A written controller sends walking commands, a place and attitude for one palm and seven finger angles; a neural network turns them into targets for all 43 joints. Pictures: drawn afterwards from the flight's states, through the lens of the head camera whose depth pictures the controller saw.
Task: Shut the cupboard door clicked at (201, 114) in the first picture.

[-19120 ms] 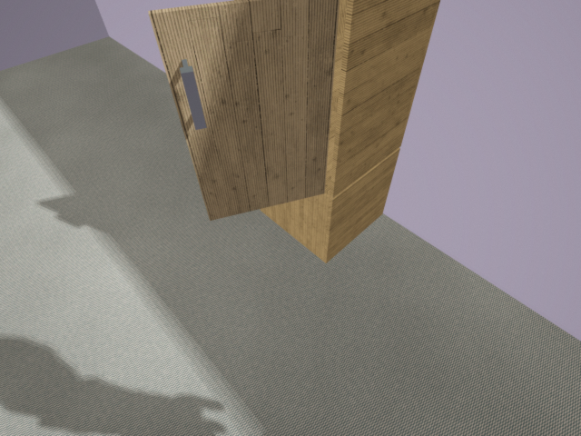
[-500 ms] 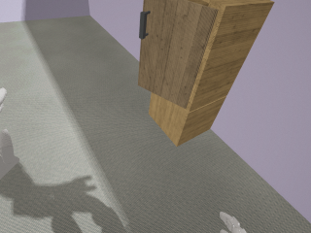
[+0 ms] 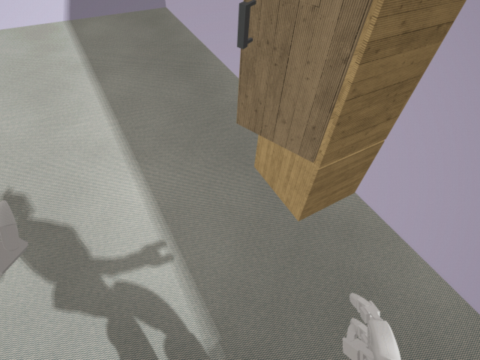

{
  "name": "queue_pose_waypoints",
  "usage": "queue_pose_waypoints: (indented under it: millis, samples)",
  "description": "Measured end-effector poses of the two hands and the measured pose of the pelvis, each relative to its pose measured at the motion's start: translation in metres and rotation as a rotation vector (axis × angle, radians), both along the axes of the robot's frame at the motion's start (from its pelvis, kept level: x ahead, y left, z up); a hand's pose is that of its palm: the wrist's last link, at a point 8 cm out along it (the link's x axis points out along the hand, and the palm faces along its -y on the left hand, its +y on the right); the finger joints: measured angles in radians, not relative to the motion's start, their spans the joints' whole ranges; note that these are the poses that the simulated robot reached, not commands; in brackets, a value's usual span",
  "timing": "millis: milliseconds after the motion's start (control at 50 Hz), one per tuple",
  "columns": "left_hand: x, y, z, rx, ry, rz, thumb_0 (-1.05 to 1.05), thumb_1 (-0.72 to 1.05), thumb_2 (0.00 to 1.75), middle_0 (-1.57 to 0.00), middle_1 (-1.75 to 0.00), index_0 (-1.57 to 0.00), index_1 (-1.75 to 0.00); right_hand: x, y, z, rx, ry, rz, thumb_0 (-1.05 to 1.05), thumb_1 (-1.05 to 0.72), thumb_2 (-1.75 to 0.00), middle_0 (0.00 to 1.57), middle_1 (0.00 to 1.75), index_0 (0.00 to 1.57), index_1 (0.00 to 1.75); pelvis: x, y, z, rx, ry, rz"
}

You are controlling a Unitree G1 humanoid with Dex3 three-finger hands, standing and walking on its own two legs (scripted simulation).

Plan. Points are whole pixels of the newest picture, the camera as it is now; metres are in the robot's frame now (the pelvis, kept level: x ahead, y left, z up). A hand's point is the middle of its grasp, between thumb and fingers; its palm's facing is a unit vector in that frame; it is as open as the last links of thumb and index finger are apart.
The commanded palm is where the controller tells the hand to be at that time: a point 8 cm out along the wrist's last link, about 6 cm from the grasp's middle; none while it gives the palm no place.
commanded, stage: stop stepping back and stand still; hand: left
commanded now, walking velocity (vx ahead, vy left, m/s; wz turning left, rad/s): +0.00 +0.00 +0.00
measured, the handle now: (247, 24) +1.05 +0.04 +0.09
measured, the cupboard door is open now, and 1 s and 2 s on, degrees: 24 24 24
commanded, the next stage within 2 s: let the arm hang, fingers relaxed in 0.16 s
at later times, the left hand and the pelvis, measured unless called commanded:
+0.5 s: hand out of the picture +0.10 +0.22 -0.14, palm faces -0.03 -0.97 -0.26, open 7.4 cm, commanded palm none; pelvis -0.01 +0.02 +0.00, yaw +1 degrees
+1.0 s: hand out of the picture -0.10 +0.20 -0.17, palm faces +0.04 -0.98 -0.19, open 7.3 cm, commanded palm none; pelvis -0.02 +0.03 +0.01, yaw +0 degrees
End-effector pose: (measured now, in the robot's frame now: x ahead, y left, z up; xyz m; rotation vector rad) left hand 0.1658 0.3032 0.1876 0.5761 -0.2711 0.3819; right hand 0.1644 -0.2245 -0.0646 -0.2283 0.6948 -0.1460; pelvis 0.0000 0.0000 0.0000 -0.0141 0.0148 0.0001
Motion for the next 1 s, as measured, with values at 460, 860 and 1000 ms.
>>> queue_pose_waypoints:
  millis: [460,860,1000]
  samples:
    - [-0.037,-0.018,-0.259,-0.41,1.062,0.081,0.0,0.9,0.9,-0.2,-0.3,-0.2,-0.3,-0.05,-0.015,-0.048,0.003,0.269,0.018,0.0,-0.91,-0.9,0.2,0.3,0.21,0.3,-0.012,0.02,-0.006,0.012,-0.002,0.021]
    - [-0.272,-0.045,-0.32,-0.663,1.757,0.393,0.0,0.93,0.9,-0.2,-0.3,-0.2,-0.3,-0.21,0.04,-0.073,0.104,0.773,-0.116,0.0,-0.91,-0.9,0.2,0.3,0.2,0.3,-0.021,0.03,0.007,0.004,-0.036,0.017]
    - [-0.263,-0.056,-0.322,-0.675,1.728,0.36,0.0,0.91,0.9,-0.2,-0.3,-0.2,-0.3,-0.212,0.056,-0.079,0.147,0.752,-0.126,0.0,-0.91,-0.9,0.2,0.3,0.2,0.3,-0.022,0.033,0.007,0.01,-0.044,0.007]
